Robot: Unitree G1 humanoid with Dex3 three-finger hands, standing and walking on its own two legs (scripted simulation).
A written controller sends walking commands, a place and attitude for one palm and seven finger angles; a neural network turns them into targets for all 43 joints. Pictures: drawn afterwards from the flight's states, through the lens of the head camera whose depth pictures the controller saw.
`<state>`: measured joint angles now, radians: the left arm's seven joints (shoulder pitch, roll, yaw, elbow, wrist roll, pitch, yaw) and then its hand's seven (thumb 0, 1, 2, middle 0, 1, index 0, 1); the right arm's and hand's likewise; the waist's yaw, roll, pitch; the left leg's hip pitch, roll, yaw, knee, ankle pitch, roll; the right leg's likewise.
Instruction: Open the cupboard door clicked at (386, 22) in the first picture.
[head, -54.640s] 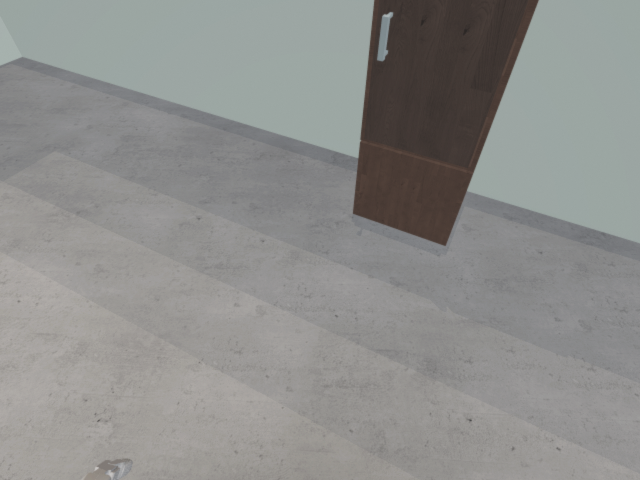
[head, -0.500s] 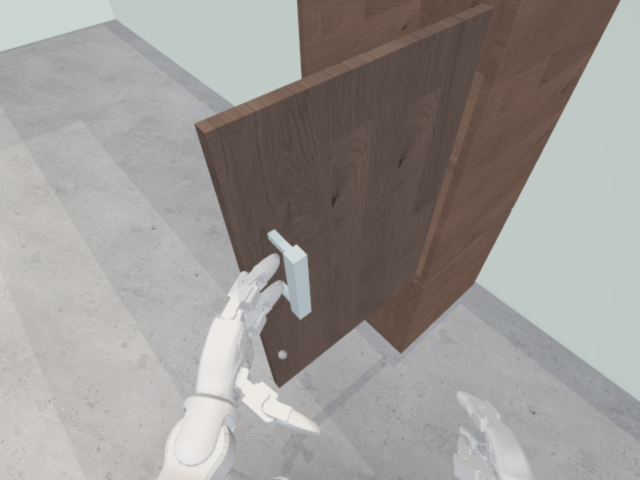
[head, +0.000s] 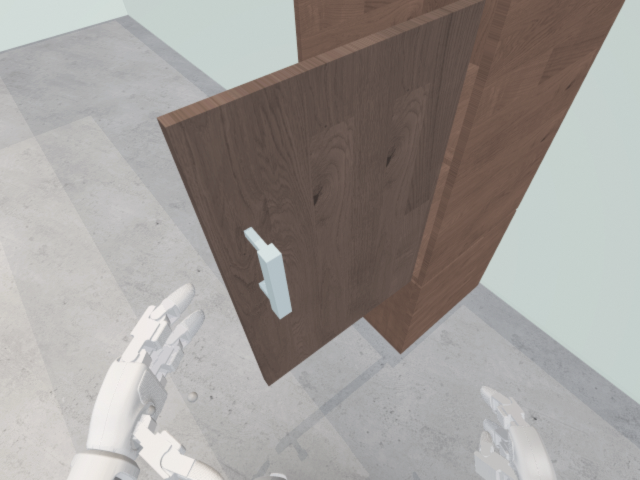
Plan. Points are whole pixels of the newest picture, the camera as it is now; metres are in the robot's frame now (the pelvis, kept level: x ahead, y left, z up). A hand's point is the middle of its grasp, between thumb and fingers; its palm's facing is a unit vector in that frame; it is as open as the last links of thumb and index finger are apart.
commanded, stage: draw the hand back to the body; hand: left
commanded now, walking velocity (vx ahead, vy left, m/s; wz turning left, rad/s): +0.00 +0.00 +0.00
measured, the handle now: (267, 274) +0.34 +0.09 +0.09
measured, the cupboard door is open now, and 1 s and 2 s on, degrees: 88 88 88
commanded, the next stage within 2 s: step back with the hand held close in 1.64 s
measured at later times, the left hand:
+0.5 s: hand (130, 382) +0.20 +0.19 +0.12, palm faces -0.08 -0.99 -0.07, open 16.3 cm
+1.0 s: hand (11, 332) +0.22 +0.28 +0.17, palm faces +0.32 -0.87 -0.38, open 12.2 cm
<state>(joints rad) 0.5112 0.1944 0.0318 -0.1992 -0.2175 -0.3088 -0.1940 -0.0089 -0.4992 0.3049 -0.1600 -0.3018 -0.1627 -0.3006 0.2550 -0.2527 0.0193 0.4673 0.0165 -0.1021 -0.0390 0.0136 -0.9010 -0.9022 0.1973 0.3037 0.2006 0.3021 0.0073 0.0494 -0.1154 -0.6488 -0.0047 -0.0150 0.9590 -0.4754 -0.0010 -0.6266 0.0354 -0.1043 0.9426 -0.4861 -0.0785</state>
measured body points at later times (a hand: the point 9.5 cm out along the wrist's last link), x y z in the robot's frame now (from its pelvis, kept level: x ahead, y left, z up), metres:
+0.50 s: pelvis +0.00 +0.03 +0.02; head +0.00 +0.02 +0.47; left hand +0.19 +0.24 +0.12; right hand +0.18 -0.20 -0.05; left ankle +0.00 +0.12 -0.68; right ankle -0.01 -0.07 -0.68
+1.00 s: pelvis +0.02 +0.06 +0.05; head +0.01 +0.04 +0.50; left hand +0.19 +0.32 +0.20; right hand +0.20 -0.16 -0.03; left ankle +0.00 +0.12 -0.68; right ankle -0.01 -0.07 -0.68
